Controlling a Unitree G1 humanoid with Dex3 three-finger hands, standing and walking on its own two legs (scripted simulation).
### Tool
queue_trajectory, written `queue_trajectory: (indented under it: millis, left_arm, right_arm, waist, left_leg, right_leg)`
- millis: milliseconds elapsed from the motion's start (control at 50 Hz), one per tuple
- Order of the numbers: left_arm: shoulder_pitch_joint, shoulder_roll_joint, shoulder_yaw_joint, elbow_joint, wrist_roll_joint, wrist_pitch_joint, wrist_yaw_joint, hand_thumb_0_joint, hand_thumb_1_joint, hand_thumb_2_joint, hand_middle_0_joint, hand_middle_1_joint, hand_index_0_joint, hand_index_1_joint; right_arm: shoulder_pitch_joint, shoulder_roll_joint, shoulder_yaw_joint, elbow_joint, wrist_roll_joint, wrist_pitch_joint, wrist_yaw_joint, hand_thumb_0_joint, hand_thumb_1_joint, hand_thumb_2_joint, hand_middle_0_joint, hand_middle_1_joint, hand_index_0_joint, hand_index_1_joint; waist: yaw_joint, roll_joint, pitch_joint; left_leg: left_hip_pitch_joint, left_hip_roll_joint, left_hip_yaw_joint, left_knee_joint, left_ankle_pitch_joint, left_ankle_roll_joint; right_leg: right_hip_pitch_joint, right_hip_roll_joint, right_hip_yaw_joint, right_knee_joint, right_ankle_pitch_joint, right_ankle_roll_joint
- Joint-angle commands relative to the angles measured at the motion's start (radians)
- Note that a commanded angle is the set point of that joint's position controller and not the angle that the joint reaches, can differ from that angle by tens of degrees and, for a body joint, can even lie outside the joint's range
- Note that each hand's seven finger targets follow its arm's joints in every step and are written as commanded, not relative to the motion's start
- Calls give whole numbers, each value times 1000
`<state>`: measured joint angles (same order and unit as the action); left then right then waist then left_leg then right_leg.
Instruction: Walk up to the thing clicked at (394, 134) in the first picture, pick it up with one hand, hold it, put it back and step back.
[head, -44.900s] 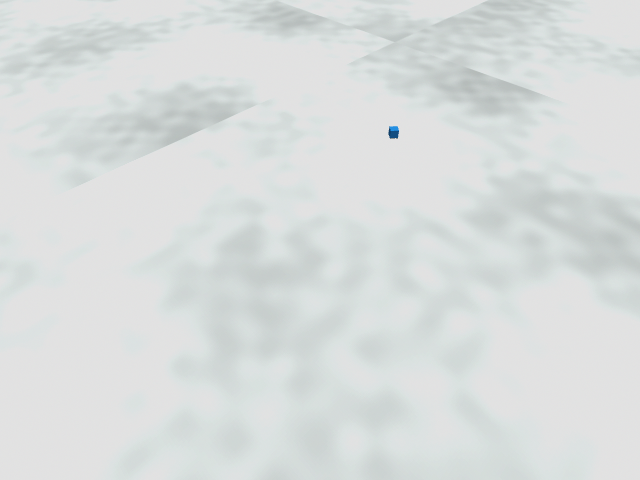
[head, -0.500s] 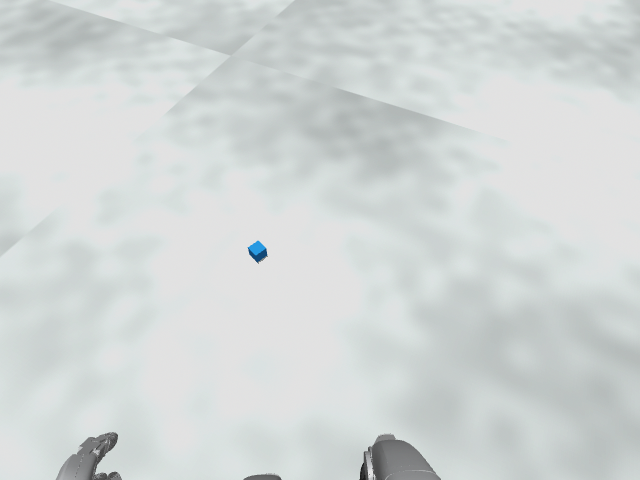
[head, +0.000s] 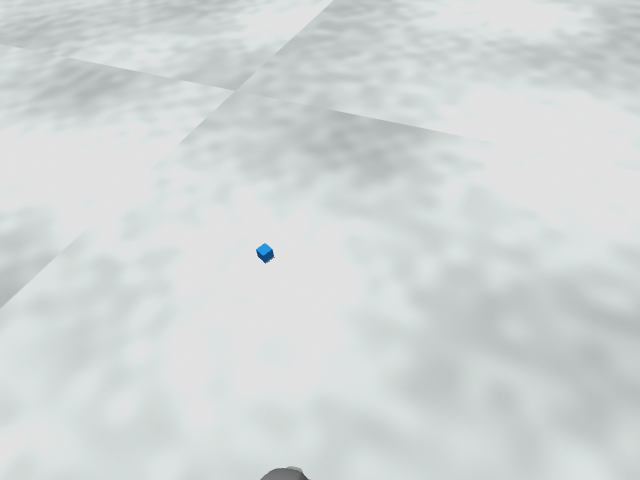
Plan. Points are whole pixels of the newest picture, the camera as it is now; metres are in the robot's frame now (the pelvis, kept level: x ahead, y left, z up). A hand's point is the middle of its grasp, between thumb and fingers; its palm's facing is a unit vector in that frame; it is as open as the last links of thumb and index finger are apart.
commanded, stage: step back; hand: left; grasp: from above
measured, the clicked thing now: (265, 252) +1.03 +0.31 -0.74
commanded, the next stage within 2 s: stand in 0.94 s
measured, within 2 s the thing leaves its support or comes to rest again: neither
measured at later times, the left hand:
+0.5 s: hand out of the picture +0.06 +0.27 -0.15, palm faces +0.07 -0.93 -0.36, open 7.4 cm
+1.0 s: hand out of the picture +0.13 +0.27 -0.14, palm faces +0.06 -0.93 -0.36, open 7.4 cm
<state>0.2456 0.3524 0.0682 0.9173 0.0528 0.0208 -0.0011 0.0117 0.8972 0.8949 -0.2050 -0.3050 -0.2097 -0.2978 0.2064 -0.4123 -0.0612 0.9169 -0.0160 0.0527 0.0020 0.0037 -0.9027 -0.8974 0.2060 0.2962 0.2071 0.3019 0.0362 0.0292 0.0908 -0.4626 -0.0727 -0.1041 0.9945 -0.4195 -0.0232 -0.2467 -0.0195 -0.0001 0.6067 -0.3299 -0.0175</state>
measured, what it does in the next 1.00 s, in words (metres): steps on the spot: left foot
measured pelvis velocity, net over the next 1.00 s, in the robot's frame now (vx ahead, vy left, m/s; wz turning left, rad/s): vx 0.03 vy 0.01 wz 0.05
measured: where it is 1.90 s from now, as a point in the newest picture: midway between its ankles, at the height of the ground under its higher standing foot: outside the picture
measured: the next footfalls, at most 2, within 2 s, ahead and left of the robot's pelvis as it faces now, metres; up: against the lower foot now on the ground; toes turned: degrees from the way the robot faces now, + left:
left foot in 0.10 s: +0.06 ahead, +0.13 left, +0.00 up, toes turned +3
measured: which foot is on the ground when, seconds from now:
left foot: up 0.00-0.08, down 0.10-1.00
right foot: down 0.00-1.00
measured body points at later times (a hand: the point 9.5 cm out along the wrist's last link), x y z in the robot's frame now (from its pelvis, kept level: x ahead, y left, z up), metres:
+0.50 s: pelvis +0.00 +0.00 +0.00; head +0.01 +0.00 +0.45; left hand +0.06 +0.31 -0.12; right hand +0.09 -0.30 -0.12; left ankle +0.00 +0.12 -0.72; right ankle +0.01 -0.12 -0.73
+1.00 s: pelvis +0.03 +0.01 +0.01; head +0.05 +0.02 +0.46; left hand +0.12 +0.32 -0.12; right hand +0.17 -0.28 -0.11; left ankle +0.02 +0.13 -0.73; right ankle +0.01 -0.12 -0.73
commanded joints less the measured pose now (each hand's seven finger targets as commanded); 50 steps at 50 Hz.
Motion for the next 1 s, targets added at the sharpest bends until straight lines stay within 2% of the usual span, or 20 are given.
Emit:
queue_trajectory:
  millis: [0, 80, 100, 120, 140, 180, 240, 300, 320, 360, 380, 420, 500, 520, 540, 560, 640, 700, 820, 980]
  left_arm:
    - [-47, 299, 87, -95, 2, -44, 11, 0, 900, 900, -200, -300, -200, -300]
    - [-76, 255, 48, -87, -9, -23, -3, 0, 900, 900, -200, -300, -200, -300]
    - [-56, 194, 29, -90, -20, -22, -7, 0, 900, 900, -200, -300, -200, -300]
    - [-119, 201, 31, -84, -40, -22, -5, 0, 900, 900, -200, -300, -200, -300]
    - [-156, 267, 54, -79, -27, -25, -3, 0, 900, 900, -200, -300, -200, -300]
    - [-112, 225, 44, -60, -39, -32, -12, 0, 900, 900, -200, -300, -200, -300]
    - [-75, 223, 42, -22, -35, -49, -16, 0, 900, 900, -200, -300, -200, -300]
    - [-45, 208, 44, 16, -24, -58, -4, 0, 900, 900, -200, -300, -200, -300]
    - [-26, 230, 51, 26, -17, -63, 3, 0, 900, 900, -200, -300, -200, -300]
    - [-38, 340, 66, 23, -13, -68, 4, 0, 900, 900, -200, -300, -200, -300]
    - [-94, 333, 66, -2, -13, -71, 2, 0, 900, 900, -200, -300, -200, -300]
    - [-118, 291, 53, -8, -23, -81, 8, 0, 900, 900, -200, -300, -200, -300]
    - [-182, 240, 24, -10, -31, -63, -2, 0, 900, 900, -200, -300, -200, -300]
    - [-167, 206, 8, -11, -38, -61, -4, 0, 900, 900, -200, -300, -200, -300]
    - [-159, 181, 4, 1, -54, -56, -4, 0, 900, 900, -200, -300, -200, -300]
    - [-150, 207, 13, 19, -54, -53, 2, 0, 900, 900, -200, -300, -200, -300]
    - [-135, 232, 15, 58, -46, -76, 8, 0, 900, 900, -200, -300, -200, -300]
    - [-126, 247, 19, 70, -48, -74, 16, 0, 900, 900, -200, -300, -200, -300]
    - [-189, 227, 7, 74, -45, -62, 19, 0, 900, 900, -200, -300, -200, -300]
    - [-205, 199, -18, 110, -53, -54, 19, 0, 900, 900, -200, -300, -200, -300]
  right_arm:
    - [-89, -161, -35, -81, -18, -59, 1, 0, -900, -900, 200, 300, 200, 300]
    - [51, -155, -55, 9, -19, -89, -5, 0, -900, -900, 200, 300, 200, 300]
    - [67, -199, -65, 9, -26, -98, -10, 0, -900, -900, 200, 300, 200, 300]
    - [44, -286, -70, 0, -28, -100, -8, 0, -900, -900, 200, 300, 200, 300]
    - [15, -308, -80, -14, -24, -101, -6, 0, -900, -900, 200, 300, 200, 300]
    - [-28, -219, -47, -19, -29, -117, -11, 0, -900, -900, 200, 300, 200, 300]
    - [-33, -220, -54, -8, -29, -109, -4, 0, -900, -900, 200, 300, 200, 300]
    - [-52, -184, -39, -17, -11, -86, -1, 0, -900, -900, 200, 300, 200, 300]
    - [-58, -149, -26, -27, -5, -84, -3, 0, -900, -900, 200, 300, 200, 300]
    - [-68, -127, -23, -22, -4, -77, -9, 0, -900, -900, 200, 300, 200, 300]
    - [-30, -149, -32, -3, -11, -81, -11, 0, -900, -900, 200, 300, 200, 300]
    - [-25, -143, -29, 11, -8, -89, -9, 0, -900, -900, 200, 300, 200, 300]
    - [47, -117, -33, 63, -15, -111, -10, 0, -900, -900, 200, 300, 200, 300]
    - [33, -152, -45, 57, -22, -116, -14, 0, -900, -900, 200, 300, 200, 300]
    - [-32, -188, -43, 41, -19, -119, -16, 0, -900, -900, 200, 300, 200, 300]
    - [-80, -213, -44, 38, -9, -116, -12, 0, -900, -900, 200, 300, 200, 300]
    - [-111, -153, -22, 52, -2, -109, -15, 0, -900, -900, 200, 300, 200, 300]
    - [-110, -144, -24, 63, 4, -103, -19, 0, -900, -900, 200, 300, 200, 300]
    - [-154, -142, -26, 82, 0, -93, -19, 0, -900, -900, 200, 300, 200, 300]
    - [-196, -142, -4, 108, 15, -91, -19, 0, -900, -900, 200, 300, 200, 300]
  waist:
    - [48, -208, -29]
    - [-34, -120, -57]
    - [-39, 27, -74]
    - [-57, 141, -52]
    - [-67, 82, 20]
    - [-23, 50, 6]
    - [-37, 139, -43]
    - [0, 98, -63]
    - [16, 47, -80]
    - [17, -167, -36]
    - [-5, -138, -5]
    - [-14, -105, 16]
    - [-71, -144, -95]
    - [-61, -48, -122]
    - [-30, 39, -114]
    - [-12, 42, -100]
    - [-13, 39, -145]
    - [-19, 6, -195]
    - [-27, -16, -175]
    - [-33, -18, -161]
  left_leg:
    - [-25, 65, 41, -271, -95, -5]
    - [372, 41, 81, -638, 97, 39]
    - [463, 184, -171, -699, -35, 85]
    - [305, 376, -471, -787, -335, 204]
    - [149, 420, -504, -825, -393, 273]
    - [242, 317, -325, -753, -149, 213]
    - [225, 271, -193, -694, -4, 184]
    - [111, 212, -82, -578, 58, 114]
    - [25, 187, -59, -515, 65, 82]
    - [-24, 35, 50, -234, -139, 39]
    - [-13, 77, 28, -181, -133, 28]
    - [12, 100, 9, -213, -85, 32]
    - [341, 87, 67, -595, 226, 39]
    - [395, 180, -61, -619, 334, 66]
    - [322, 291, -212, -670, 271, 125]
    - [256, 332, -208, -645, 260, 184]
    - [266, 189, 4, -525, 572, 73]
    - [300, 168, 46, -469, 634, 66]
    - [332, 190, 22, -527, 567, 78]
    - [413, 206, 12, -603, 681, 55]
  right_leg:
    - [97, -239, 281, -271, -304, -170]
    - [-95, -159, 133, -99, -144, -100]
    - [-239, -83, 62, 24, -121, -47]
    - [-270, 7, -23, 145, -221, -3]
    - [-196, -23, 53, 260, -243, -8]
    - [-217, -42, 81, 233, -154, -10]
    - [-77, -15, 8, 49, -128, -3]
    - [154, 38, -37, -197, 30, -14]
    - [252, 0, 36, -208, 68, -23]
    - [102, -286, 433, -377, -357, -167]
    - [63, -345, 477, -365, -293, -218]
    - [32, -307, 370, -323, -69, -198]
    - [-44, -161, 109, -132, 287, -83]
    - [-81, -104, 59, -43, 291, -37]
    - [-76, -25, 13, -17, 94, 3]
    - [1, -19, 13, -44, -33, -2]
    - [156, -84, 67, -150, 345, -27]
    - [192, -109, 66, -115, 529, -40]
    - [138, -91, 48, -125, 409, -29]
    - [172, -104, 63, -216, 520, -10]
